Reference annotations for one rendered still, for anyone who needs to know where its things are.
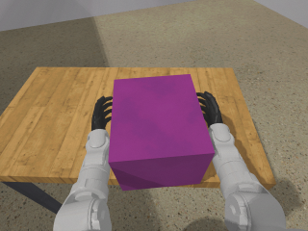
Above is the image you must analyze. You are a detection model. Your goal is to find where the carton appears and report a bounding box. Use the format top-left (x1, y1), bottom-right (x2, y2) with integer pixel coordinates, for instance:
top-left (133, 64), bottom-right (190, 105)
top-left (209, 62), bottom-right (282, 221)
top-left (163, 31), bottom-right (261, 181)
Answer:
top-left (108, 74), bottom-right (215, 191)

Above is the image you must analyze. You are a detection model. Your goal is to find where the right robot forearm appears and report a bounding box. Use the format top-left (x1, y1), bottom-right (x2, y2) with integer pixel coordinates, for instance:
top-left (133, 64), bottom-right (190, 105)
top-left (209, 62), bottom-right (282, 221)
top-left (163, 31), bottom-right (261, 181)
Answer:
top-left (208, 123), bottom-right (286, 225)

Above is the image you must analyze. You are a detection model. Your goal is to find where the left robot hand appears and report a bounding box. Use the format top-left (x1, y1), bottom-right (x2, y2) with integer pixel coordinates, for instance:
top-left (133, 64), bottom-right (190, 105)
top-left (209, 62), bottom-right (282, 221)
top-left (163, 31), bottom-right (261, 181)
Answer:
top-left (91, 95), bottom-right (113, 131)

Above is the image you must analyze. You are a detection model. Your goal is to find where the robot right upper arm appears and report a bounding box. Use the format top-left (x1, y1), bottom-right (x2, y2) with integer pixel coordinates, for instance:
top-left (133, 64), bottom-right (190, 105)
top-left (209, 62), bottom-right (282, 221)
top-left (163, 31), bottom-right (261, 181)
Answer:
top-left (224, 192), bottom-right (307, 231)

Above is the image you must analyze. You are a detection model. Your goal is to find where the right robot hand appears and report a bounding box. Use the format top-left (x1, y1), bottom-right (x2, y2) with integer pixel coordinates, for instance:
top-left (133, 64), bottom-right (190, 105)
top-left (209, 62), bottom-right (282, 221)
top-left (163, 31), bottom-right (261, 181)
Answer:
top-left (196, 90), bottom-right (223, 128)

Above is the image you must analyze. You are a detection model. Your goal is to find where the table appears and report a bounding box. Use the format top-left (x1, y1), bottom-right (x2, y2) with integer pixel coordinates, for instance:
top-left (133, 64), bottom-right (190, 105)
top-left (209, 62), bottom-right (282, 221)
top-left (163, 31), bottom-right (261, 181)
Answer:
top-left (0, 66), bottom-right (276, 215)

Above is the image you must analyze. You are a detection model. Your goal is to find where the left robot forearm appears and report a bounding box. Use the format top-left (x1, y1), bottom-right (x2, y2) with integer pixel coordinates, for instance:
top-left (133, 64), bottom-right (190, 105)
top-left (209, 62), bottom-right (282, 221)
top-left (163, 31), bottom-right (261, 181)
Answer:
top-left (53, 129), bottom-right (111, 231)

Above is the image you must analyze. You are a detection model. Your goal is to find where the robot left upper arm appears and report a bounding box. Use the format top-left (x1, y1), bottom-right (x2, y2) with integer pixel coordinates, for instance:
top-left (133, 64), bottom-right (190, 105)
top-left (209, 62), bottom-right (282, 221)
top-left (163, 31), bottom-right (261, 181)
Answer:
top-left (54, 197), bottom-right (112, 231)

